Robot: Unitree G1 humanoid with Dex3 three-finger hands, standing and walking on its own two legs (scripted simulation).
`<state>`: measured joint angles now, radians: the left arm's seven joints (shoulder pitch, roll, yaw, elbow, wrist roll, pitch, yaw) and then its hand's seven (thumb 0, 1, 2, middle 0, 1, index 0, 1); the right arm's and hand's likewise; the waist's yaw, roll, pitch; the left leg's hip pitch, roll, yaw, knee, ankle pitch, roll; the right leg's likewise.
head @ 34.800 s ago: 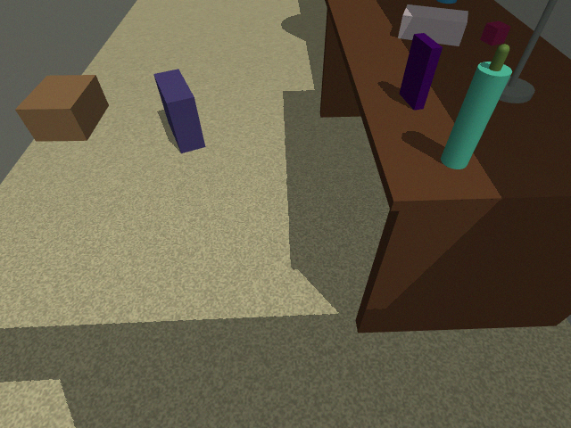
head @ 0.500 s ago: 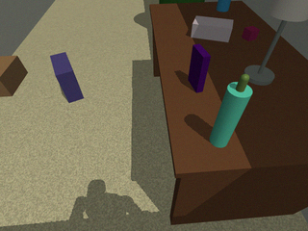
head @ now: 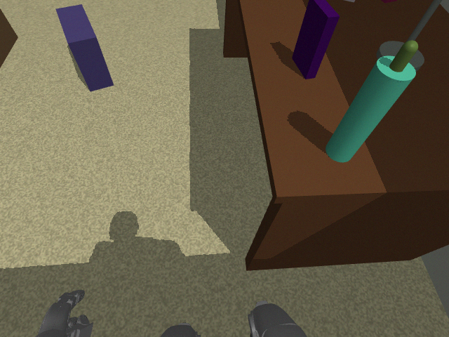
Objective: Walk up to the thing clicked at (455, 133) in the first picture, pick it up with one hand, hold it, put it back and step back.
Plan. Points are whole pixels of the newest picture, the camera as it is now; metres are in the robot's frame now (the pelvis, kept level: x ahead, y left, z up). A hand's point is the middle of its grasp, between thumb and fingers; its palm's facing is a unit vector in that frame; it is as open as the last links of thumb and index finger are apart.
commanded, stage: step back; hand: right
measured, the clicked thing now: (368, 108) +0.50 -0.27 +0.09
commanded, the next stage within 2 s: none
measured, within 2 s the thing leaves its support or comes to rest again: neither
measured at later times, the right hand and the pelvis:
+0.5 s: hand out of the picture -0.02 -0.29 -0.14, palm faces +0.04 +0.93 -0.37, open 7.4 cm; pelvis -0.10 -0.01 +0.01, yaw -5 degrees
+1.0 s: hand out of the picture -0.13 -0.26 -0.11, palm faces +0.00 +0.90 -0.44, open 7.4 cm; pelvis -0.25 +0.01 +0.01, yaw -4 degrees
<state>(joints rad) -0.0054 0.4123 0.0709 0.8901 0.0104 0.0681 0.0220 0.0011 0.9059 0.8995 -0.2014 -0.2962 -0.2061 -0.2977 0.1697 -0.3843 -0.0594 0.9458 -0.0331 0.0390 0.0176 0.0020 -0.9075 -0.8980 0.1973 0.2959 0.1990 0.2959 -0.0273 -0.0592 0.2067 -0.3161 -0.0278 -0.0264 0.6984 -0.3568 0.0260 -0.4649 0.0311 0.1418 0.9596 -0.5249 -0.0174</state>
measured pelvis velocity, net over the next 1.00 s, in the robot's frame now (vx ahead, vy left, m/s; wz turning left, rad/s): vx -0.25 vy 0.01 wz -0.08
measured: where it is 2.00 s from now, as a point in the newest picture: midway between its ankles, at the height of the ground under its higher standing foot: outside the picture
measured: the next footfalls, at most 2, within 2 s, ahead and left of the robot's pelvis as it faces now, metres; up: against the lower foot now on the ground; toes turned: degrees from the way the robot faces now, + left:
right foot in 0.32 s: -0.05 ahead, -0.12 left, +0.00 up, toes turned -3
left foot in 0.70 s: -0.13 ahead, +0.12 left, +0.00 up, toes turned -2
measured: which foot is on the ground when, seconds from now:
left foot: down 0.00-0.36, up 0.38-0.68, down 0.70-1.00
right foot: up 0.00-0.30, down 0.32-0.72, up 0.74-1.00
